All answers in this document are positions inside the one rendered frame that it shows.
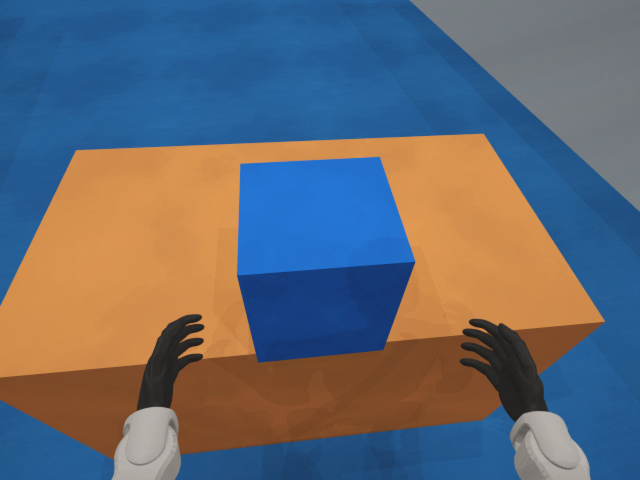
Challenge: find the left robot hand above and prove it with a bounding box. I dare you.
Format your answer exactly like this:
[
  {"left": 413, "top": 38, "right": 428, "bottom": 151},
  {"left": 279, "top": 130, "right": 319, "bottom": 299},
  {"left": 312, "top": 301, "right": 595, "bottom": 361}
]
[{"left": 137, "top": 314, "right": 204, "bottom": 411}]

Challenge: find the carton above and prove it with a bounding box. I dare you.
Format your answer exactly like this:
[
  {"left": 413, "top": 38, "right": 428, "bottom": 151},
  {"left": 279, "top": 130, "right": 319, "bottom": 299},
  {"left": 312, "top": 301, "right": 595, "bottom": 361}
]
[{"left": 237, "top": 157, "right": 415, "bottom": 363}]

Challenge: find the pedestal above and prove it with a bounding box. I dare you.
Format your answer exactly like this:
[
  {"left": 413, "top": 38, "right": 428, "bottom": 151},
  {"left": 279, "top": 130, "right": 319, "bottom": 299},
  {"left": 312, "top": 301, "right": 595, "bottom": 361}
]
[{"left": 0, "top": 134, "right": 605, "bottom": 460}]

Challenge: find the right robot hand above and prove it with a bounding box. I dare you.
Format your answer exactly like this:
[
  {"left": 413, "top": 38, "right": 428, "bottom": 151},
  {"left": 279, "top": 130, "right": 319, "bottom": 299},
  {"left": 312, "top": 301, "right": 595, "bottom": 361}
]
[{"left": 460, "top": 319, "right": 549, "bottom": 422}]

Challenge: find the robot left forearm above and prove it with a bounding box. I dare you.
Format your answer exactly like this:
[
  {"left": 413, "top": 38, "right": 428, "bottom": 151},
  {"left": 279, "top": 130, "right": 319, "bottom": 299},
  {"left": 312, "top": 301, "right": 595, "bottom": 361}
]
[{"left": 112, "top": 407, "right": 181, "bottom": 480}]

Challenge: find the robot right forearm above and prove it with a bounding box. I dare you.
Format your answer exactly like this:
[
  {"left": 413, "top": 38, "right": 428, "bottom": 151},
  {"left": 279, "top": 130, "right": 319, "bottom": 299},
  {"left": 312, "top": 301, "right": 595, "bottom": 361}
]
[{"left": 510, "top": 411, "right": 591, "bottom": 480}]

